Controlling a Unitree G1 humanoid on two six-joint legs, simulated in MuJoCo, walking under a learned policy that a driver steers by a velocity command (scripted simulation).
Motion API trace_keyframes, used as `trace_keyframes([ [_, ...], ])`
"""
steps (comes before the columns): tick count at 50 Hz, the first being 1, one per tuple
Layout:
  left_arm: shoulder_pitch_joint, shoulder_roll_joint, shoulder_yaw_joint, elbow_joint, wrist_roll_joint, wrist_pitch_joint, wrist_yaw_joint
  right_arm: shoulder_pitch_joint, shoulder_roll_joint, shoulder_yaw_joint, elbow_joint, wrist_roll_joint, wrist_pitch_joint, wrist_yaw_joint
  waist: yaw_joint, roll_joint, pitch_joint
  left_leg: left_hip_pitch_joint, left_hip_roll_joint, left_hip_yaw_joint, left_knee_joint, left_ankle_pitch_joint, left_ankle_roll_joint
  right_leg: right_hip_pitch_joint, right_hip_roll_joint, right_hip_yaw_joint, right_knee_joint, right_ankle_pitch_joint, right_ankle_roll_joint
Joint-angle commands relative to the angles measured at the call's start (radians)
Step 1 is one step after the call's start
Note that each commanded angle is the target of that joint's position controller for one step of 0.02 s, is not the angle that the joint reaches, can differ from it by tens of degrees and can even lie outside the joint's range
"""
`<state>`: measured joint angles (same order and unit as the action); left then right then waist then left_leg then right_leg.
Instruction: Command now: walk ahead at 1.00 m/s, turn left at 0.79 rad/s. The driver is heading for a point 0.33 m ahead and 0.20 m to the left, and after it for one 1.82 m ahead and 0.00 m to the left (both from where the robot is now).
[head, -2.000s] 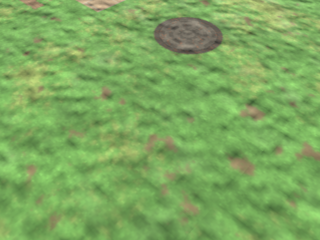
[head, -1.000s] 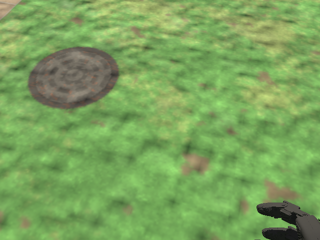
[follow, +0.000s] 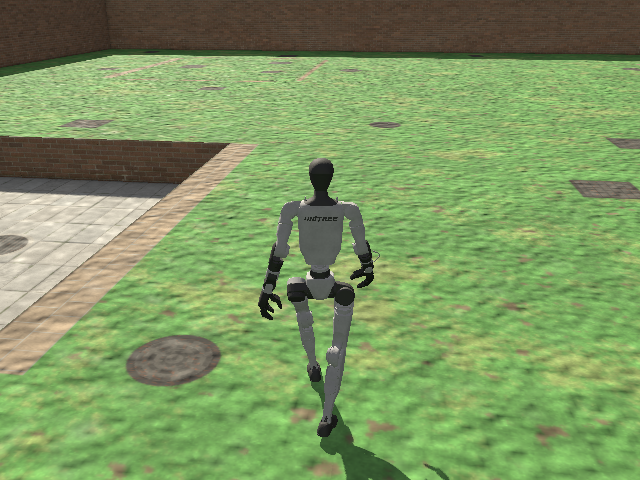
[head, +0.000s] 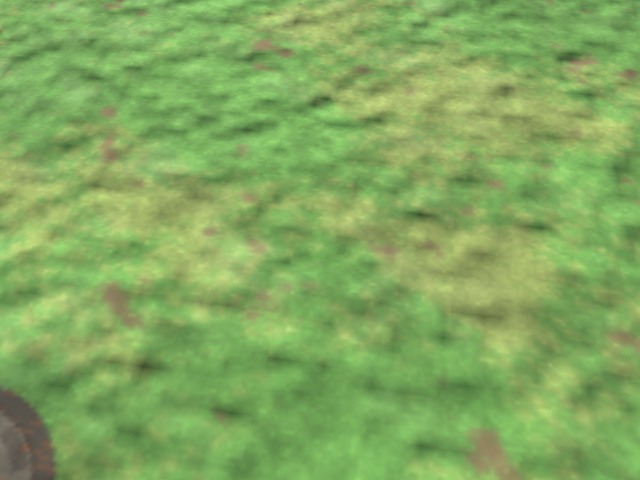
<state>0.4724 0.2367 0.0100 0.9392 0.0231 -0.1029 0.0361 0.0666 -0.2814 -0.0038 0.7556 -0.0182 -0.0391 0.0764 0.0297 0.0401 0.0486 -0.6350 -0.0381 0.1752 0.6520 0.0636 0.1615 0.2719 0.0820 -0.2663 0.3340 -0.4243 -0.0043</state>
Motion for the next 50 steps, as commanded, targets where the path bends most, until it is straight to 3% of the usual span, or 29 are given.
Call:
trace_keyframes([
  [1, -0.252, 0.275, 0.073, -0.135, 0.013, 0.022, 0.017, 0.64, -0.217, -0.096, 0.129, 0.013, 0.012, -0.038, -0.393, -0.058, -0.215, 0.789, -0.016, -0.139, -0.056, -0.114, 0.133, -0.488, -0.172, 0.04, 0.99, 1.062, 0.027],
  [2, -0.276, 0.1, 0.027, -0.191, 0.037, 0.001, -0.008, 0.56, -0.272, -0.112, 0.141, 0.026, 0.024, -0.056, -0.251, 0.211, -0.133, 0.919, 0.083, -0.331, 0.061, 0.073, 0.177, -0.907, 0.002, 0.109, 1.374, -0.072, 0.032],
  [3, -0.171, 0.084, 0.008, -0.295, 0.0, -0.018, -0.013, 0.468, -0.343, -0.127, 0.089, 0.001, 0.029, -0.062, -0.139, 0.204, -0.334, 1.098, 0.262, -0.809, -0.151, -0.214, 0.383, -1.155, -0.011, 0.324, 1.499, -0.115, 0.045],
  [4, -0.229, 0.126, -0.003, -0.308, 0.017, -0.043, -0.023, 0.408, -0.27, -0.123, 0.045, -0.002, 0.034, -0.073, -0.151, 0.025, -0.265, 0.989, 0.311, -1.003, -0.39, -0.562, 0.355, -1.209, -0.063, 0.393, 1.368, -0.018, 0.013],
  [5, -0.259, 0.157, 0.002, -0.298, 0.02, -0.049, -0.031, 0.358, -0.19, -0.105, 0.051, -0.006, 0.033, -0.08, -0.091, -0.121, -0.093, 0.767, 0.288, -0.943, -0.461, -0.629, 0.29, -1.171, -0.117, 0.389, 1.227, 0.063, 0.005],
  [6, -0.276, 0.15, 0.002, -0.297, 0.038, -0.037, -0.03, 0.321, -0.168, -0.097, 0.055, -0.001, 0.024, -0.079, -0.038, -0.165, -0.016, 0.591, 0.237, -0.852, -0.47, -0.538, 0.247, -1.096, -0.145, 0.375, 1.14, 0.06, 0.016],
  [8, -0.262, 0.135, -0.008, -0.301, 0.059, 0.018, -0.032, 0.285, -0.154, -0.085, 0.043, 0.005, -0.011, -0.082, 0.027, -0.17, 0.056, 0.319, 0.154, -0.714, -0.487, -0.414, 0.225, -0.96, -0.198, 0.364, 0.98, 0.038, 0.058],
  [10, -0.348, 0.114, -0.019, -0.349, 0.054, 0.04, -0.04, 0.265, -0.177, -0.091, 0.028, 0.011, -0.037, -0.075, 0.021, -0.135, 0.075, 0.162, 0.073, -0.592, -0.518, -0.309, 0.206, -0.849, -0.217, 0.31, 0.756, 0.124, 0.083],
  [14, -0.5, 0.078, -0.035, -0.407, 0.002, 0.037, -0.056, 0.302, -0.198, -0.113, 0.017, 0.022, -0.046, -0.059, -0.072, -0.037, 0.031, 0.193, 0.001, -0.514, -0.488, -0.114, 0.113, -0.668, -0.166, 0.268, 0.368, 0.499, 0.069],
  [17, -0.525, 0.119, -0.022, -0.423, -0.003, 0.028, -0.049, 0.344, -0.213, -0.127, 0.014, 0.019, -0.037, -0.059, -0.109, 0.011, -0.013, 0.395, 0.037, -0.563, -0.388, 0.03, 0.068, -0.647, -0.126, 0.286, 0.22, 0.488, 0.051],
  [19, -0.408, 0.184, 0.007, -0.39, -0.002, 0.019, -0.034, 0.329, -0.243, -0.135, 0.003, 0.008, -0.033, -0.065, -0.051, 0.013, -0.101, 0.489, 0.046, -0.584, -0.205, 0.225, 0.026, -0.507, -0.078, 0.293, 0.178, 0.341, 0.036],
  [20, -0.238, 0.222, 0.028, -0.351, 0.0, 0.012, -0.022, 0.291, -0.267, -0.138, -0.002, 0.005, -0.036, -0.061, 0.057, -0.017, -0.199, 0.463, 0.012, -0.546, 0.005, 0.283, -0.001, -0.318, -0.076, 0.28, 0.173, 0.273, 0.023],
  [21, -0.009, 0.284, 0.056, -0.309, 0.017, 0.006, -0.002, 0.242, -0.218, -0.123, -0.026, 0.006, -0.049, -0.06, 0.169, -0.055, -0.317, 0.31, -0.028, -0.496, 0.3, 0.151, -0.021, -0.058, -0.199, 0.381, 0.212, 0.09, -0.004],
  [22, 0.099, 0.371, 0.079, -0.291, 0.058, 0.007, 0.009, 0.245, -0.049, -0.08, -0.083, 0.028, -0.058, -0.064, 0.157, -0.327, -0.407, 0.011, -0.131, -0.385, 0.614, -0.554, -0.036, 0.163, -0.489, 0.807, 0.072, -0.315, -0.046],
  [23, -0.023, 0.39, 0.092, -0.299, 0.047, 0.017, -0.001, 0.323, -0.06, -0.06, -0.123, 0.042, -0.05, -0.064, 0.04, -0.494, -0.438, -0.157, -0.085, -0.325, 0.766, -0.555, -0.031, 0.135, -0.581, 1.225, -0.103, -0.447, -0.121],
  [24, -0.131, 0.258, 0.072, -0.32, 0.038, 0.023, -0.01, 0.252, -0.12, -0.063, -0.082, 0.006, -0.033, -0.068, 0.046, -0.269, -0.267, -0.196, -0.004, -0.299, 0.787, -0.432, -0.031, -0.017, -0.506, 1.076, -0.1, -0.477, -0.132],
  [26, -0.146, 0.164, 0.052, -0.271, 0.037, 0.021, -0.026, 0.167, -0.101, -0.055, -0.089, -0.026, -0.027, -0.037, 0.027, -0.104, -0.117, -0.126, 0.043, -0.289, 0.67, -0.342, -0.051, -0.242, -0.379, 0.758, -0.085, -0.128, -0.118],
  [28, -0.077, 0.126, 0.039, -0.196, 0.025, 0.004, -0.033, 0.129, -0.056, -0.037, -0.125, -0.038, -0.018, -0.019, -0.004, -0.149, -0.054, -0.11, 0.044, -0.325, 0.591, -0.377, -0.069, -0.333, -0.317, 0.644, -0.098, 0.044, -0.13],
  [31, -0.047, 0.145, 0.046, -0.153, -0.012, -0.011, -0.043, 0.024, -0.07, -0.02, -0.194, -0.054, -0.012, -0.011, -0.038, -0.145, -0.006, -0.178, 0.083, -0.246, 0.423, -0.347, -0.105, -0.352, -0.302, 0.589, -0.162, 0.228, -0.18],
  [35, -0.072, 0.219, 0.072, -0.148, -0.016, -0.006, -0.052, -0.095, -0.04, 0.017, -0.23, -0.024, -0.037, 0.011, -0.032, -0.121, 0.042, 0.231, 0.031, -0.128, 0.024, -0.128, -0.14, -0.61, -0.231, 0.44, -0.249, 0.571, -0.157],
  [37, -0.023, 0.244, 0.08, -0.118, -0.024, -0.003, -0.061, -0.051, -0.073, 0.004, -0.206, -0.026, -0.044, -0.011, -0.044, -0.115, 0.004, 0.344, -0.005, -0.135, -0.051, -0.062, -0.132, -0.518, -0.233, 0.427, -0.142, 0.852, -0.126],
  [39, -0.002, 0.259, 0.084, -0.102, -0.044, 0.001, -0.058, 0.132, -0.118, -0.019, -0.14, -0.047, -0.054, -0.046, -0.128, -0.109, -0.111, 0.579, -0.02, -0.144, -0.163, 0.043, -0.106, -0.475, -0.164, 0.391, 0.169, 1.01, -0.066],
  [40, -0.077, 0.245, 0.079, -0.163, -0.086, -0.006, -0.04, 0.241, -0.194, -0.062, -0.156, 0.012, -0.064, -0.077, -0.232, -0.128, -0.22, 0.819, 0.15, -0.324, -0.154, 0.184, -0.075, -0.652, -0.148, 0.454, 0.386, 0.741, -0.024],
  [41, -0.005, 0.093, 0.038, -0.184, -0.032, -0.001, -0.032, 0.314, -0.275, -0.069, -0.137, 0.0, -0.053, -0.096, -0.171, 0.15, -0.417, 1.059, 0.42, -0.504, -0.02, 0.637, -0.042, -0.814, -0.039, 0.367, 0.739, -0.155, 0.017],
  [42, 0.154, 0.114, 0.039, -0.181, -0.065, 0.007, -0.021, 0.294, -0.252, -0.068, -0.169, -0.021, -0.037, -0.088, -0.123, 0.267, -0.595, 1.127, 0.565, -0.748, -0.073, 0.576, 0.104, -0.919, -0.031, 0.445, 0.986, -0.264, 0.032],
  [43, 0.085, 0.175, 0.06, -0.193, -0.077, 0.021, -0.01, 0.222, -0.19, -0.064, -0.183, -0.008, -0.027, -0.087, -0.114, 0.16, -0.484, 1.009, 0.502, -0.675, -0.136, 0.499, 0.105, -0.986, -0.089, 0.415, 1.029, -0.187, 0.051],
  [45, -0.013, 0.17, 0.074, -0.205, -0.063, 0.054, 0.007, 0.132, -0.094, -0.046, -0.161, 0.012, -0.029, -0.084, -0.063, 0.053, -0.245, 0.757, 0.402, -0.453, -0.199, 0.494, 0.075, -1.029, -0.147, 0.336, 1.02, -0.072, 0.083],
  [47, 0.014, 0.12, 0.079, -0.218, -0.057, 0.092, 0.007, 0.055, -0.064, -0.051, -0.15, 0.005, -0.033, -0.08, 0.014, 0.086, -0.166, 0.555, 0.372, -0.326, -0.284, 0.42, 0.06, -0.941, -0.19, 0.326, 0.992, -0.007, 0.089],
  [50, -0.102, 0.083, 0.078, -0.281, -0.051, 0.122, 0.002, -0.037, -0.072, -0.067, -0.125, 0.003, -0.041, -0.092, 0.036, 0.071, -0.075, 0.399, 0.367, -0.185, -0.375, 0.342, 0.052, -0.914, -0.215, 0.303, 0.81, 0.073, 0.09],
])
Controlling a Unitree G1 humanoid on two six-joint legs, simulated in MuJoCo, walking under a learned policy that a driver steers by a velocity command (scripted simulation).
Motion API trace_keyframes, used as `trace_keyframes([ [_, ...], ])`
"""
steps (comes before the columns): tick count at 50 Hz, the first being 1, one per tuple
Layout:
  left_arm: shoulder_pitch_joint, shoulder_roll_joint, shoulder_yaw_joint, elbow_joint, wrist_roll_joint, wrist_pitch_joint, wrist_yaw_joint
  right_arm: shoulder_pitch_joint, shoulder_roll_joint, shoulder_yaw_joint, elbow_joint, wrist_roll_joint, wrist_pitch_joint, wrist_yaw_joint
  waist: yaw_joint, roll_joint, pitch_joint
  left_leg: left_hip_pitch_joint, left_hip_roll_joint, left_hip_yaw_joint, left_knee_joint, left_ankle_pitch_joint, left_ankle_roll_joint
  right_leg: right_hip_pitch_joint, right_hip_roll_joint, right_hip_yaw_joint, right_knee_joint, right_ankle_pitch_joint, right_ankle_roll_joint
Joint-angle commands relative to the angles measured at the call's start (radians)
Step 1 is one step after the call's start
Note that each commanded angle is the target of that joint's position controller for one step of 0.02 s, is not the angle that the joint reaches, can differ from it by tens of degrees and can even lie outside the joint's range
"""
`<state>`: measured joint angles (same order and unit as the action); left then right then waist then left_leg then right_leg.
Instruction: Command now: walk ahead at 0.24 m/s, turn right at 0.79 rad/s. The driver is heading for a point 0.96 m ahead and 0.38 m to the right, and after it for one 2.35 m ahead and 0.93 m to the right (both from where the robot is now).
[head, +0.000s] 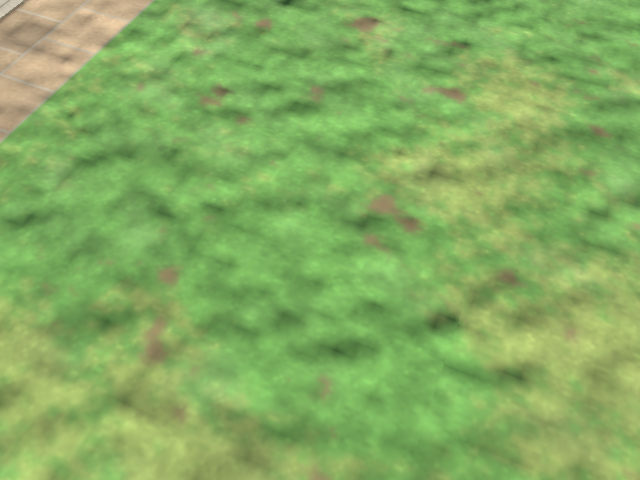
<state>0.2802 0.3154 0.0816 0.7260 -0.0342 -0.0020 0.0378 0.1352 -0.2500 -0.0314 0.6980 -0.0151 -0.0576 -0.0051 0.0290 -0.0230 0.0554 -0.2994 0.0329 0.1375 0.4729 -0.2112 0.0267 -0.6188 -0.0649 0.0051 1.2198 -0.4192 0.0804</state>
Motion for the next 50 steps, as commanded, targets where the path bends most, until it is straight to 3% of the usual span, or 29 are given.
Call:
trace_keyframes([
  [1, 0.067, -0.004, 0.003, -0.078, 0.013, 0.02, -0.008, -0.114, -0.12, -0.047, -0.056, 0.002, -0.02, -0.021, 0.035, 0.132, -0.091, 0.065, 0.281, -0.096, -0.193, 0.605, 0.175, 0.006, -0.068, 0.022, -0.167, 0.16, -0.004],
  [4, 0.023, 0.003, 0.004, -0.084, 0.019, 0.018, -0.05, -0.133, -0.152, -0.061, -0.035, 0.021, -0.008, -0.038, 0.022, 0.122, -0.127, 0.095, 0.243, 0.023, -0.164, 0.537, 0.138, 0.137, -0.038, -0.023, -0.402, 0.389, -0.05],
  [7, -0.032, 0.059, 0.024, -0.118, 0.017, 0.037, -0.083, -0.123, -0.184, -0.077, -0.016, 0.053, 0.001, -0.027, 0.014, 0.107, -0.11, 0.146, 0.273, 0.051, -0.09, 0.508, 0.108, 0.184, -0.013, -0.066, -0.499, 0.352, -0.099],
  [9, -0.016, 0.102, 0.047, -0.131, 0.018, 0.042, -0.085, -0.116, -0.205, -0.089, -0.008, 0.071, 0.008, -0.021, 0.038, 0.096, -0.116, 0.171, 0.271, 0.074, 0.041, 0.589, 0.069, 0.256, 0.038, -0.112, -0.569, 0.299, -0.147],
  [10, 0.055, 0.129, 0.065, -0.115, 0.021, 0.039, -0.077, -0.11, -0.196, -0.089, -0.004, 0.075, 0.014, -0.016, 0.078, 0.058, -0.142, 0.148, 0.239, 0.1, 0.187, 0.592, 0.036, 0.367, 0.082, -0.131, -0.642, 0.337, -0.184],
  [11, 0.137, 0.201, 0.093, -0.101, 0.023, 0.032, -0.056, -0.051, -0.176, -0.085, -0.001, 0.055, 0.019, -0.008, 0.106, -0.081, -0.153, 0.012, 0.166, 0.107, 0.432, 0.361, -0.025, 0.534, 0.068, -0.026, -0.721, 0.662, -0.239],
  [12, 0.069, 0.314, 0.104, -0.142, 0.028, 0.031, -0.039, 0.014, -0.09, -0.06, -0.038, -0.01, 0.02, 0.001, -0.015, -0.365, -0.169, -0.318, -0.013, 0.085, 0.785, -0.481, -0.11, 0.715, -0.153, 0.373, -0.684, 1.156, -0.392],
  [13, 0.044, 0.309, 0.094, -0.205, 0.062, 0.008, -0.057, 0.035, -0.146, -0.059, -0.05, -0.003, 0.018, 0.006, 0.014, -0.274, -0.416, -0.412, -0.084, -0.192, 0.956, -0.518, -0.112, 0.81, -0.286, 0.71, -0.808, 0.827, -0.546],
  [14, 0.014, 0.271, 0.086, -0.214, 0.05, -0.008, -0.069, -0.051, -0.192, -0.069, -0.061, 0.029, 0.015, 0.006, 0.041, -0.117, -0.38, -0.449, -0.058, -0.254, 0.938, -0.419, -0.083, 0.766, -0.268, 0.664, -0.874, 0.6, -0.502],
  [15, -0.027, 0.238, 0.078, -0.21, 0.023, -0.014, -0.063, -0.093, -0.18, -0.066, -0.07, 0.026, 0.014, -0.002, 0.017, -0.053, -0.278, -0.459, -0.035, -0.264, 0.861, -0.335, -0.065, 0.668, -0.216, 0.594, -0.886, 0.459, -0.436],
  [16, -0.075, 0.197, 0.065, -0.218, 0.006, -0.007, -0.051, -0.098, -0.174, -0.066, -0.055, 0.009, 0.018, -0.014, -0.011, -0.001, -0.213, -0.437, -0.01, -0.272, 0.778, -0.281, -0.062, 0.57, -0.172, 0.532, -0.889, 0.402, -0.384],
  [18, -0.149, 0.175, 0.057, -0.251, 0.021, 0.012, -0.024, -0.089, -0.178, -0.071, -0.046, 0.001, 0.031, -0.017, -0.053, -0.024, -0.186, -0.307, -0.022, -0.264, 0.635, -0.21, -0.062, 0.412, -0.099, 0.441, -0.895, 0.421, -0.335],
  [19, -0.153, 0.179, 0.061, -0.257, 0.028, 0.018, -0.016, -0.082, -0.157, -0.067, -0.038, 0.003, 0.033, -0.015, -0.055, -0.028, -0.193, -0.278, -0.043, -0.254, 0.569, -0.19, -0.072, 0.399, -0.076, 0.421, -0.888, 0.457, -0.326],
  [23, -0.13, 0.195, 0.073, -0.257, 0.019, 0.037, 0.007, -0.086, -0.113, -0.053, -0.022, 0.015, 0.039, -0.013, -0.038, -0.039, -0.223, -0.22, -0.091, -0.272, 0.383, -0.115, -0.103, 0.388, -0.044, 0.448, -0.866, 0.398, -0.306],
  [29, -0.143, 0.176, 0.071, -0.267, 0.019, 0.056, -0.001, -0.106, -0.133, -0.066, -0.029, 0.022, 0.031, -0.003, -0.01, -0.142, -0.178, -0.121, -0.114, -0.291, 0.185, -0.086, -0.086, 0.348, -0.003, 0.552, -0.852, 0.212, -0.262],
  [32, -0.168, 0.143, 0.055, -0.271, 0.014, 0.061, -0.005, -0.018, -0.154, -0.08, 0.0, 0.016, 0.018, 0.007, -0.041, -0.15, -0.197, 0.054, -0.068, -0.257, -0.039, 0.053, -0.047, 0.322, 0.034, 0.53, -0.755, 0.239, -0.219],
  [33, -0.113, 0.098, 0.038, -0.261, 0.018, 0.062, -0.008, -0.014, -0.197, -0.09, -0.008, 0.002, 0.022, 0.005, -0.02, -0.035, -0.214, 0.151, 0.074, -0.373, -0.113, 0.068, 0.009, 0.252, 0.099, 0.456, -0.625, 0.029, -0.178],
  [34, -0.109, 0.082, 0.031, -0.283, 0.012, 0.056, -0.009, -0.036, -0.271, -0.101, -0.016, -0.025, 0.036, 0.0, 0.019, 0.267, -0.147, 0.152, 0.248, -0.624, -0.204, 0.132, 0.155, 0.075, 0.264, 0.232, -0.418, -0.184, -0.118],
  [35, -0.089, 0.163, 0.053, -0.273, 0.033, 0.037, -0.014, -0.056, -0.233, -0.096, -0.041, -0.041, 0.031, -0.004, 0.016, 0.288, -0.139, 0.088, 0.35, -0.774, -0.224, 0.12, 0.255, 0.042, 0.213, 0.224, -0.16, -0.196, -0.067],
  [36, -0.072, 0.206, 0.066, -0.24, 0.029, 0.034, -0.018, -0.102, -0.186, -0.08, -0.065, -0.025, 0.031, -0.012, 0.027, 0.202, -0.121, 0.06, 0.315, -0.677, -0.194, 0.102, 0.244, 0.049, 0.181, 0.222, -0.06, -0.127, -0.049],
  [37, -0.066, 0.195, 0.064, -0.21, 0.026, 0.039, -0.017, -0.126, -0.157, -0.071, -0.072, -0.006, 0.037, -0.017, 0.025, 0.138, -0.097, 0.046, 0.24, -0.564, -0.175, 0.071, 0.196, 0.061, 0.171, 0.201, -0.021, -0.071, -0.032],
  [39, -0.071, 0.126, 0.04, -0.198, 0.028, 0.046, -0.015, -0.1, -0.151, -0.06, -0.065, 0.013, 0.046, -0.024, -0.001, 0.102, -0.079, 0.073, 0.186, -0.488, -0.162, 0.113, 0.177, 0.034, 0.173, 0.176, 0.046, -0.017, -0.01],
  [41, -0.108, 0.091, 0.022, -0.209, 0.019, 0.041, -0.016, -0.053, -0.149, -0.055, -0.052, 0.007, 0.055, -0.025, -0.027, 0.126, -0.086, 0.119, 0.152, -0.421, -0.159, 0.158, 0.177, 0.044, 0.162, 0.133, -0.035, -0.008, 0.001],
  [43, -0.134, 0.068, 0.008, -0.212, 0.021, 0.036, -0.013, -0.021, -0.152, -0.056, -0.044, 0.005, 0.061, -0.024, -0.05, 0.173, -0.11, 0.181, 0.145, -0.397, -0.147, 0.159, 0.179, 0.078, 0.129, 0.108, -0.196, -0.022, 0.01],
  [46, -0.141, 0.047, -0.007, -0.201, 0.021, 0.033, -0.018, -0.001, -0.183, -0.064, -0.033, 0.01, 0.072, -0.019, -0.069, 0.243, -0.126, 0.167, 0.154, -0.38, -0.142, 0.169, 0.185, 0.233, 0.089, 0.036, -0.457, -0.067, 0.003],
  [48, -0.112, 0.061, -0.001, -0.173, 0.016, 0.032, -0.021, 0.024, -0.192, -0.064, -0.023, 0.021, 0.078, -0.018, -0.067, 0.243, -0.133, 0.169, 0.167, -0.39, -0.111, 0.217, 0.182, 0.313, 0.094, 0.012, -0.628, 0.026, -0.012],
  [50, -0.061, 0.052, -0.002, -0.135, 0.025, 0.03, -0.023, 0.053, -0.172, -0.055, -0.005, 0.039, 0.074, -0.017, -0.038, 0.208, -0.128, 0.111, 0.147, -0.365, -0.073, 0.258, 0.136, 0.454, 0.102, 0.006, -0.878, 0.216, -0.058],
])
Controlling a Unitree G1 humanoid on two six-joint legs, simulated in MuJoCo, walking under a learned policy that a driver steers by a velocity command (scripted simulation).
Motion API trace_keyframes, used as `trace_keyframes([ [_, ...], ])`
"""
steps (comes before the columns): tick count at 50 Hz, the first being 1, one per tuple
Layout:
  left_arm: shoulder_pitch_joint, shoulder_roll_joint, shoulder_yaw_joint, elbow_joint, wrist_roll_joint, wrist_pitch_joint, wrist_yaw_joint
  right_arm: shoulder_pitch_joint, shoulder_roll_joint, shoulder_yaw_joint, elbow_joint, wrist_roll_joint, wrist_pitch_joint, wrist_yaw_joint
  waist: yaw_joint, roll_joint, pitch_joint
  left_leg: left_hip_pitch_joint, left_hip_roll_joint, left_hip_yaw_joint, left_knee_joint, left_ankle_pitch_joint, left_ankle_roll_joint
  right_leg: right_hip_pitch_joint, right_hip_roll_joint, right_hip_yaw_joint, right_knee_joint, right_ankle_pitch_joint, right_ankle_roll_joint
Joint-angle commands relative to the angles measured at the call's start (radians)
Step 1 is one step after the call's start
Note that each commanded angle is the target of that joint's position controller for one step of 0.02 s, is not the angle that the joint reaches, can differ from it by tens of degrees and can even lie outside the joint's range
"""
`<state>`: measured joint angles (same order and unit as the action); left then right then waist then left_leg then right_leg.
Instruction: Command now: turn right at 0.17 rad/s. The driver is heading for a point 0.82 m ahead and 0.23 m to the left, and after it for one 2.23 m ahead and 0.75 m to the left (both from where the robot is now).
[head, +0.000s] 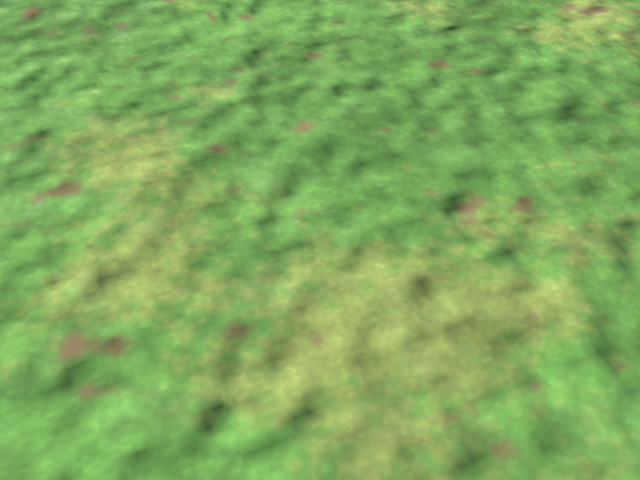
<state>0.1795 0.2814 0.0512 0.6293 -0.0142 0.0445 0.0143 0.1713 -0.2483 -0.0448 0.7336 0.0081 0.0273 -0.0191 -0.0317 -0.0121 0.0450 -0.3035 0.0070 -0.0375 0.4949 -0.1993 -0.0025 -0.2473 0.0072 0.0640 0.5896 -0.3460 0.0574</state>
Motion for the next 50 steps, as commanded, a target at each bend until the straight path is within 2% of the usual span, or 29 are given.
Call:
trace_keyframes([
  [1, 0.04, 0.116, 0.029, -0.046, 0.015, -0.017, 0.002, 0.05, -0.16, -0.036, -0.03, 0.011, -0.022, 0.001, 0.012, 0.143, -0.137, 0.045, 0.157, -0.166, -0.068, 0.195, 0.105, 0.178, -0.034, 0.023, -0.251, 0.23, -0.072],
  [2, 0.049, 0.181, 0.038, -0.056, 0.03, -0.013, 0.011, 0.059, -0.107, -0.018, -0.046, -0.025, -0.041, 0.011, -0.017, -0.064, -0.188, -0.047, 0.079, -0.064, 0.061, 0.052, 0.037, 0.269, -0.188, 0.178, -0.201, 0.474, -0.128],
  [3, 0.001, 0.145, 0.028, -0.035, 0.046, -0.018, -0.001, 0.01, -0.076, -0.009, -0.063, -0.029, -0.052, 0.011, -0.021, -0.211, -0.15, -0.018, 0.033, 0.001, -0.006, -0.127, -0.013, 0.086, -0.239, 0.218, -0.213, 0.375, -0.214],
  [4, -0.054, 0.074, 0.011, -0.058, 0.046, -0.029, -0.009, -0.028, -0.114, -0.015, -0.053, -0.037, -0.054, 0.009, -0.005, -0.136, -0.107, 0.039, 0.04, -0.004, -0.007, -0.054, -0.042, 0.045, -0.181, 0.178, -0.23, 0.252, -0.197],
  [5, 0.0, 0.065, 0.01, -0.032, 0.047, -0.036, -0.008, -0.043, -0.104, -0.013, -0.043, -0.036, -0.054, 0.011, 0.027, -0.135, -0.139, 0.045, -0.002, 0.045, 0.025, -0.064, -0.05, 0.066, -0.134, 0.16, -0.253, -0.034, -0.167],
  [6, 0.071, 0.156, 0.036, -0.018, 0.032, -0.037, -0.006, -0.052, -0.124, -0.023, -0.038, -0.016, -0.051, 0.009, 0.07, -0.167, -0.094, -0.037, -0.053, 0.109, 0.137, -0.181, -0.05, 0.068, -0.148, 0.22, -0.317, -0.317, -0.187],
  [7, 0.12, 0.213, 0.052, -0.002, 0.018, -0.042, -0.005, -0.089, -0.154, -0.034, -0.061, 0.003, -0.053, 0.012, 0.102, -0.208, 0.002, -0.175, -0.043, 0.102, 0.235, -0.238, -0.037, 0.05, -0.233, 0.358, -0.402, -0.505, -0.239],
  [9, 0.162, 0.197, 0.045, 0.018, 0.011, -0.072, 0.005, -0.131, -0.164, -0.045, -0.094, 0.043, -0.076, 0.022, 0.104, -0.22, 0.122, -0.423, 0.042, 0.003, 0.415, -0.27, 0.019, 0.102, -0.328, 0.509, -0.475, -0.505, -0.303],
  [12, 0.152, 0.141, 0.032, 0.013, -0.004, -0.103, 0.007, -0.11, -0.127, -0.036, -0.08, 0.023, -0.123, 0.045, 0.092, -0.132, 0.056, -0.487, 0.085, -0.001, 0.357, -0.144, 0.044, 0.239, -0.294, 0.402, -0.448, -0.282, -0.276],
  [15, 0.113, 0.167, 0.042, -0.003, -0.012, -0.108, -0.005, -0.107, -0.094, -0.019, -0.072, 0.015, -0.135, 0.063, 0.077, -0.142, 0.002, -0.222, 0.041, 0.067, 0.179, -0.061, 0.023, 0.1, -0.216, 0.233, -0.439, -0.134, -0.247],
  [16, 0.132, 0.201, 0.054, 0.033, 0.054, -0.103, -0.026, -0.099, -0.098, -0.019, -0.075, -0.067, -0.08, 0.089, 0.067, -0.162, -0.019, -0.098, -0.009, 0.135, 0.134, -0.109, 0.012, 0.035, -0.16, 0.171, -0.45, -0.18, -0.235],
  [18, 0.104, 0.184, 0.055, 0.036, 0.042, -0.1, -0.038, -0.018, -0.12, -0.028, -0.061, -0.046, -0.048, 0.087, 0.017, -0.15, 0.002, 0.1, -0.018, 0.164, 0.083, -0.041, 0.016, -0.104, -0.17, 0.156, -0.422, -0.226, -0.23],
  [20, 0.066, 0.139, 0.04, 0.04, 0.051, -0.103, -0.034, 0.25, -0.174, -0.049, 0.021, -0.041, -0.058, 0.061, -0.122, -0.004, -0.031, 0.402, -0.025, 0.14, 0.05, -0.112, 0.032, -0.279, -0.115, 0.1, -0.166, -0.135, -0.207],
  [21, 0.013, 0.058, 0.016, 0.018, 0.064, -0.109, -0.032, 0.453, -0.264, -0.067, 0.058, -0.061, -0.075, 0.043, -0.224, 0.249, -0.093, 0.527, 0.174, -0.13, -0.101, -0.411, 0.056, -0.402, -0.004, -0.021, 0.281, -0.072, -0.171],
  [22, -0.017, 0.001, 0.001, -0.058, 0.037, -0.121, -0.023, 0.456, -0.36, -0.076, 0.044, -0.064, -0.087, 0.038, -0.185, 0.418, -0.096, 0.513, 0.365, -0.667, -0.357, -0.781, 0.116, -0.64, 0.132, 0.056, 0.551, -0.224, -0.161],
  [23, 0.004, 0.047, 0.006, -0.05, 0.038, -0.119, -0.023, 0.3, -0.309, -0.068, 0.013, -0.058, -0.079, 0.036, -0.092, 0.224, -0.036, 0.427, 0.41, -0.747, -0.376, -0.828, 0.174, -0.722, 0.048, 0.13, 0.668, -0.087, -0.175],
  [24, -0.009, 0.092, 0.015, -0.033, 0.048, -0.116, -0.034, 0.203, -0.249, -0.052, -0.011, -0.045, -0.082, 0.039, -0.04, 0.112, -0.006, 0.347, 0.375, -0.613, -0.326, -0.701, 0.163, -0.699, -0.024, 0.093, 0.654, 0.025, -0.17],
  [26, 0.058, 0.11, 0.019, 0.017, 0.065, -0.106, -0.06, 0.14, -0.187, -0.03, -0.021, -0.037, -0.094, 0.04, 0.029, 0.097, -0.033, 0.221, 0.255, -0.389, -0.345, -0.524, 0.132, -0.536, -0.093, 0.028, 0.55, 0.111, -0.125],
  [28, 0.046, 0.092, 0.01, 0.024, 0.068, -0.085, -0.076, 0.175, -0.172, -0.023, 0.006, -0.034, -0.111, 0.037, 0.03, 0.125, 0.004, 0.158, 0.206, -0.298, -0.404, -0.438, 0.15, -0.521, -0.103, -0.011, 0.547, 0.197, -0.093],
  [33, -0.146, 0.074, -0.004, -0.022, 0.055, -0.076, -0.078, 0.304, -0.146, -0.02, 0.069, -0.013, -0.126, 0.044, -0.014, 0.06, 0.082, 0.233, 0.174, -0.144, -0.477, -0.169, 0.185, -0.622, -0.104, -0.073, 0.342, 0.341, -0.064],
  [39, -0.321, 0.046, -0.029, -0.068, 0.047, -0.086, -0.089, 0.376, -0.148, -0.012, 0.133, -0.017, -0.135, 0.029, -0.043, 0.059, 0.128, 0.366, 0.194, -0.021, -0.534, 0.228, 0.183, -0.498, -0.07, -0.155, 0.046, 0.412, -0.126],
  [42, -0.282, 0.06, -0.027, -0.059, 0.051, -0.09, -0.069, 0.368, -0.192, -0.016, 0.165, -0.026, -0.13, 0.018, 0.003, 0.108, 0.048, 0.462, 0.21, 0.05, -0.355, 0.894, 0.161, -0.304, 0.028, -0.219, -0.013, 0.27, -0.183],
  [44, -0.006, 0.123, 0.0, 0.02, 0.051, -0.093, -0.043, 0.355, -0.243, -0.027, 0.183, -0.045, -0.11, 0.003, 0.14, 0.166, -0.123, 0.46, 0.229, 0.073, 0.008, 1.223, 0.139, -0.001, 0.099, -0.215, -0.001, 0.124, -0.222],
  [45, 0.237, 0.164, 0.02, 0.095, 0.057, -0.098, -0.026, 0.3, -0.24, -0.027, 0.17, -0.044, -0.103, -0.002, 0.26, 0.138, -0.231, 0.276, 0.198, 0.094, 0.307, 1.064, 0.125, 0.309, 0.042, -0.144, -0.03, 0.12, -0.251],
  [46, 0.342, 0.266, 0.054, 0.116, 0.093, -0.101, -0.008, 0.369, -0.104, 0.005, 0.121, -0.013, -0.111, 0.018, 0.216, -0.077, -0.385, -0.109, 0.083, 0.088, 0.715, 0.485, 0.109, 0.66, -0.252, 0.262, -0.072, -0.339, -0.31],
  [47, 0.323, 0.271, 0.057, 0.112, 0.079, -0.104, -0.018, 0.368, -0.08, 0.01, 0.103, 0.002, -0.127, 0.03, 0.172, -0.209, -0.48, -0.333, -0.068, -0.039, 0.932, -0.231, 0.116, 0.72, -0.419, 0.765, -0.287, -0.611, -0.342],
  [48, 0.224, 0.211, 0.049, 0.123, 0.072, -0.107, -0.022, 0.228, -0.148, -0.008, 0.079, -0.001, -0.124, 0.022, 0.162, -0.095, -0.276, -0.445, -0.003, -0.079, 0.971, -0.14, 0.141, 0.578, -0.371, 0.662, -0.336, -0.528, -0.296],
  [49, 0.169, 0.151, 0.036, 0.131, 0.068, -0.117, -0.023, 0.181, -0.137, -0.003, 0.066, 0.001, -0.127, 0.026, 0.127, -0.01, -0.143, -0.434, 0.051, -0.065, 0.914, -0.049, 0.14, 0.403, -0.357, 0.481, -0.35, -0.335, -0.278],
  [50, 0.132, 0.116, 0.029, 0.141, 0.069, -0.128, -0.022, 0.177, -0.117, 0.002, 0.074, -0.004, -0.119, 0.034, 0.087, 0.026, -0.077, -0.386, 0.086, -0.059, 0.852, -0.024, 0.138, 0.269, -0.321, 0.362, -0.384, -0.204, -0.249],
])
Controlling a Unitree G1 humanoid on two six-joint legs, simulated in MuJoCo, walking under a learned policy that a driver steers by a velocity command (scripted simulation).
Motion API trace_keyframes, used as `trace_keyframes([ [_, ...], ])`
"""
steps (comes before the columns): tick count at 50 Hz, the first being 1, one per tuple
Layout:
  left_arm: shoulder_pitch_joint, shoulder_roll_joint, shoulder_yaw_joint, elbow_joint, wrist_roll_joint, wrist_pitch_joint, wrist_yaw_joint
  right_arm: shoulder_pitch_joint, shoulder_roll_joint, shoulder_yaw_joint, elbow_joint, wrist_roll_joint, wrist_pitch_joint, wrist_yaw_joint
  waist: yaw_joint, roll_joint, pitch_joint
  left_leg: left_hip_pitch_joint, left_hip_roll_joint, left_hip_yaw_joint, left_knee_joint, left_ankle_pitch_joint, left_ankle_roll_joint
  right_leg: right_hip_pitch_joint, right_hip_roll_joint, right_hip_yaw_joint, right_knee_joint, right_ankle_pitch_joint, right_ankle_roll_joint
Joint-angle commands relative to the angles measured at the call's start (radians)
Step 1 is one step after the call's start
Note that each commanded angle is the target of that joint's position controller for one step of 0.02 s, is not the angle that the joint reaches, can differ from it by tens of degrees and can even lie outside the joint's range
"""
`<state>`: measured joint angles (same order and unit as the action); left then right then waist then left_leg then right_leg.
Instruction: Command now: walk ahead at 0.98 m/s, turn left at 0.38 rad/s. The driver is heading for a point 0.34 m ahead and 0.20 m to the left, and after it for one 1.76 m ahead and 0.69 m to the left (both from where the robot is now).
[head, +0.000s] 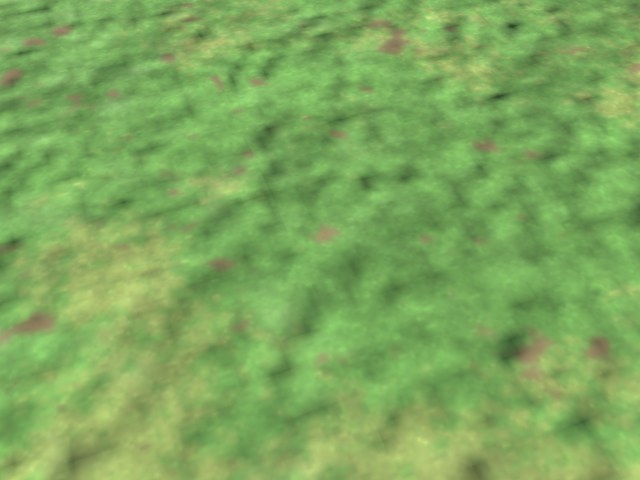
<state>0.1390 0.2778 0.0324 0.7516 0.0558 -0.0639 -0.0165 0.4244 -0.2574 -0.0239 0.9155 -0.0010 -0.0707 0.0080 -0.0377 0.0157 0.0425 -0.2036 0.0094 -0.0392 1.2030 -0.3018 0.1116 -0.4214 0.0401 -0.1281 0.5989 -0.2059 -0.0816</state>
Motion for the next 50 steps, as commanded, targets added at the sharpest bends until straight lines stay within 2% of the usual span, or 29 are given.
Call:
trace_keyframes([
  [1, 0.162, 0.095, 0.038, 0.036, -0.007, -0.029, 0.011, -0.059, -0.087, -0.016, -0.104, -0.011, -0.004, 0.016, 0.052, -0.029, -0.033, -0.437, 0.103, -0.063, 0.111, 0.087, 0.012, 0.338, -0.317, 0.449, -0.425, -0.274, -0.079],
  [3, 0.172, 0.051, 0.025, 0.066, -0.022, -0.049, 0.007, -0.049, -0.054, -0.012, -0.098, -0.023, 0.033, 0.036, 0.014, -0.065, 0.016, -0.417, 0.133, -0.059, 0.083, 0.091, -0.011, 0.246, -0.289, 0.316, -0.483, -0.2, -0.049],
  [5, 0.184, 0.058, 0.027, 0.089, -0.038, -0.067, 0.002, -0.14, -0.043, -0.01, -0.13, -0.024, 0.054, 0.047, 0.006, -0.062, 0.08, -0.503, 0.145, -0.03, 0.05, 0.166, -0.025, 0.223, -0.262, 0.171, -0.525, -0.063, -0.017],
  [9, 0.217, 0.042, 0.017, 0.115, -0.033, -0.085, -0.002, -0.318, -0.037, 0.0, -0.194, -0.007, 0.048, 0.062, 0.025, -0.046, 0.13, -0.502, 0.092, 0.103, -0.197, 0.381, -0.01, 0.222, -0.155, -0.092, -0.549, 0.345, 0.041],
  [12, 0.264, 0.088, 0.017, 0.135, -0.043, -0.087, 0.02, -0.412, -0.031, 0.012, -0.232, -0.012, 0.037, 0.078, 0.032, -0.035, 0.129, -0.416, 0.041, 0.205, -0.436, 0.47, 0.027, 0.338, -0.188, -0.156, -0.538, 0.72, 0.07],
  [14, 0.27, 0.134, 0.024, 0.125, -0.048, -0.071, 0.05, -0.347, -0.056, 0.006, -0.205, -0.025, 0.03, 0.078, -0.007, -0.058, 0.061, -0.311, -0.058, 0.28, -0.523, 0.477, 0.04, 0.465, -0.199, -0.177, -0.35, 1.16, 0.09],
  [16, 0.215, 0.195, 0.041, 0.094, -0.047, -0.041, 0.072, -0.06, -0.116, -0.02, -0.119, -0.034, 0.028, 0.064, -0.14, -0.093, -0.105, 0.009, -0.145, 0.263, -0.554, 0.417, 0.057, 0.442, -0.229, -0.147, 0.039, 1.325, 0.099],
  [17, 0.161, 0.204, 0.047, 0.076, -0.043, -0.028, 0.068, 0.151, -0.159, -0.046, -0.058, -0.034, 0.029, 0.044, -0.23, -0.096, -0.195, 0.219, -0.128, 0.176, -0.577, 0.423, 0.097, 0.355, -0.245, -0.113, 0.327, 1.195, 0.1],
  [18, 0.13, 0.164, 0.047, 0.08, -0.052, -0.023, 0.043, 0.164, -0.188, -0.069, -0.042, -0.023, 0.029, 0.01, -0.218, 0.014, -0.164, 0.305, -0.058, 0.071, -0.682, 0.488, 0.133, 0.21, -0.098, -0.111, 0.691, 0.369, 0.105],
  [19, 0.187, 0.018, 0.0, -0.024, -0.021, -0.059, 0.031, 0.04, -0.322, -0.087, -0.134, 0.02, 0.023, 0.011, -0.054, 0.316, -0.188, 0.576, 0.12, -0.273, -0.532, 1.053, 0.22, -0.213, 0.055, 0.05, 1.08, -0.443, 0.164],
  [20, 0.241, 0.066, -0.004, -0.074, -0.067, -0.089, 0.024, 0.006, -0.348, -0.103, -0.19, -0.03, 0.013, 0.017, -0.058, 0.159, -0.512, 0.742, 0.319, -0.681, -0.714, 0.746, 0.423, -0.336, 0.065, 0.295, 1.207, -0.421, 0.161],
  [21, 0.151, 0.14, 0.009, -0.097, -0.081, -0.103, 0.027, -0.07, -0.308, -0.109, -0.243, -0.014, 0.011, 0.022, -0.055, -0.061, -0.439, 0.606, 0.29, -0.715, -0.849, 0.476, 0.383, -0.32, 0.019, 0.329, 1.075, -0.327, 0.116],
  [22, 0.098, 0.138, 0.019, -0.115, -0.084, -0.099, 0.035, -0.163, -0.251, -0.096, -0.258, 0.015, 0.005, 0.025, 0.02, -0.182, -0.216, 0.376, 0.239, -0.642, -0.915, 0.358, 0.334, -0.343, -0.014, 0.295, 0.958, -0.283, 0.11],
  [23, 0.102, 0.142, 0.024, -0.104, -0.071, -0.082, 0.041, -0.228, -0.205, -0.081, -0.277, 0.026, 0.0, 0.025, 0.071, -0.228, -0.122, 0.193, 0.217, -0.585, -0.939, 0.425, 0.304, -0.294, -0.05, 0.287, 0.898, -0.257, 0.125],
  [26, 0.091, 0.136, 0.038, -0.132, -0.04, -0.033, 0.051, -0.27, -0.174, -0.077, -0.306, 0.02, 0.009, 0.004, 0.11, -0.145, -0.035, -0.152, 0.054, -0.334, -0.926, 0.699, 0.232, -0.109, -0.091, 0.254, 0.611, -0.204, 0.174],
  [28, 0.008, 0.068, 0.021, -0.173, -0.027, -0.025, 0.058, -0.238, -0.198, -0.092, -0.298, 0.025, 0.033, -0.025, 0.084, -0.087, -0.075, -0.171, -0.038, -0.251, -0.847, 0.855, 0.178, -0.088, -0.035, 0.206, 0.405, -0.097, 0.195],
  [29, -0.017, 0.053, 0.016, -0.184, -0.033, -0.021, 0.061, -0.224, -0.206, -0.098, -0.297, 0.03, 0.054, -0.039, 0.069, -0.055, -0.124, -0.15, -0.065, -0.237, -0.812, 0.859, 0.139, -0.065, -0.004, 0.2, 0.307, -0.021, 0.201],
  [31, -0.07, 0.055, 0.016, -0.2, -0.049, -0.015, 0.059, -0.205, -0.208, -0.106, -0.299, 0.044, 0.091, -0.061, 0.037, 0.008, -0.194, -0.113, -0.093, -0.252, -0.76, 0.755, 0.055, -0.02, 0.047, 0.203, 0.147, 0.115, 0.2],
  [33, -0.139, 0.068, 0.021, -0.223, -0.057, -0.015, 0.05, -0.195, -0.196, -0.107, -0.306, 0.048, 0.111, -0.073, 0.008, 0.062, -0.195, -0.093, -0.1, -0.304, -0.731, 0.583, 0.004, 0.001, 0.076, 0.215, 0.016, 0.19, 0.191],
  [37, -0.084, 0.118, 0.048, -0.188, -0.05, -0.04, 0.031, -0.235, -0.122, -0.087, -0.343, 0.016, 0.11, -0.071, 0.035, 0.141, -0.18, 0.01, -0.071, -0.391, -0.576, 0.352, -0.01, 0.084, 0.019, 0.269, -0.186, 0.327, 0.143],
  [38, -0.023, 0.117, 0.048, -0.171, -0.034, -0.047, 0.033, -0.233, -0.087, -0.071, -0.353, 0.012, 0.107, -0.063, 0.054, 0.084, -0.235, 0.002, -0.102, -0.338, -0.416, 0.23, -0.037, 0.226, -0.063, 0.297, -0.245, 0.459, 0.094],
  [39, -0.019, 0.131, 0.043, -0.189, -0.017, -0.041, 0.043, -0.184, -0.02, -0.047, -0.361, -0.007, 0.105, -0.06, 0.023, -0.099, -0.286, -0.191, -0.194, -0.239, -0.178, -0.291, -0.08, 0.456, -0.258, 0.503, -0.175, 0.839, -0.012],
  [40, 0.035, 0.175, 0.054, -0.172, 0.0, -0.03, 0.044, -0.019, -0.086, -0.055, -0.367, 0.018, 0.098, -0.04, -0.052, -0.324, -0.369, -0.384, -0.217, -0.202, 0.042, -0.467, -0.135, 0.595, -0.527, 0.889, -0.183, 0.854, -0.254],
  [41, -0.021, 0.142, 0.057, -0.205, -0.025, -0.021, 0.045, -0.014, -0.198, -0.078, -0.315, 0.017, 0.102, -0.031, -0.02, -0.205, -0.365, -0.407, -0.137, -0.213, 0.155, -0.366, -0.177, 0.538, -0.495, 0.929, -0.193, 0.598, -0.273],
  [42, -0.036, 0.089, 0.042, -0.219, -0.033, -0.008, 0.046, -0.135, -0.246, -0.092, -0.308, 0.017, 0.119, -0.034, 0.03, -0.093, -0.279, -0.415, -0.12, -0.179, 0.202, -0.29, -0.198, 0.456, -0.389, 0.738, -0.184, 0.444, -0.211],
  [43, -0.034, 0.084, 0.032, -0.216, -0.033, 0.01, 0.044, -0.195, -0.223, -0.087, -0.313, 0.013, 0.134, -0.045, 0.038, -0.036, -0.237, -0.403, -0.115, -0.151, 0.203, -0.234, -0.205, 0.368, -0.317, 0.642, -0.206, 0.326, -0.156],
  [45, -0.062, 0.101, 0.03, -0.199, -0.04, 0.033, 0.04, -0.218, -0.16, -0.065, -0.333, 0.011, 0.141, -0.045, 0.013, -0.055, -0.133, -0.333, -0.091, -0.103, 0.064, -0.182, -0.2, 0.19, -0.22, 0.513, -0.262, 0.19, -0.103],
  [46, -0.061, 0.101, 0.032, -0.19, -0.036, 0.04, 0.038, -0.21, -0.125, -0.053, -0.33, 0.012, 0.136, -0.043, 0.009, -0.089, -0.127, -0.286, -0.092, -0.055, -0.032, -0.175, -0.197, 0.158, -0.174, 0.451, -0.282, 0.175, -0.086],
  [50, -0.024, 0.112, 0.046, -0.162, -0.047, 0.058, 0.035, -0.226, -0.086, -0.033, -0.315, 0.004, 0.118, -0.038, 0.043, -0.193, -0.169, -0.16, -0.043, -0.007, -0.351, -0.172, -0.179, 0.203, -0.186, 0.43, -0.301, 0.136, -0.126],
])
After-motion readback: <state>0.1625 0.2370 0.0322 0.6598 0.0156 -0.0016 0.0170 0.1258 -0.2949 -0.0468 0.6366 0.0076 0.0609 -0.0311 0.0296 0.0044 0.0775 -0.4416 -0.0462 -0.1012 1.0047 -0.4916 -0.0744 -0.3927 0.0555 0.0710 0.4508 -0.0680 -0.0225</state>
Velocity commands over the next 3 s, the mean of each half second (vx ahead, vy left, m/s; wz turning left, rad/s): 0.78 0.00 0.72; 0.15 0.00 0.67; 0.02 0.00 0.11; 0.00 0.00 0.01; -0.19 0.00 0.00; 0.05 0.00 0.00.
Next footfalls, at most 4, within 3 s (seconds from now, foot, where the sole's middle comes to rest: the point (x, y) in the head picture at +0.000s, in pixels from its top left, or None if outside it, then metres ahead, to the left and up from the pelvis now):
0.36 left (278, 435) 0.55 0.09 -0.76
0.76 right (282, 320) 0.82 0.09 -0.76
1.12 left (234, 416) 0.59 0.19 -0.76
2.44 right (321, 344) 0.76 0.00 -0.76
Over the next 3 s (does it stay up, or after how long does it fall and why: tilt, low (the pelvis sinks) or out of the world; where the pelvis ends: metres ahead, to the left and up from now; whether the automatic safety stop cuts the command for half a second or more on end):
stays up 0.61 -0.02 0.02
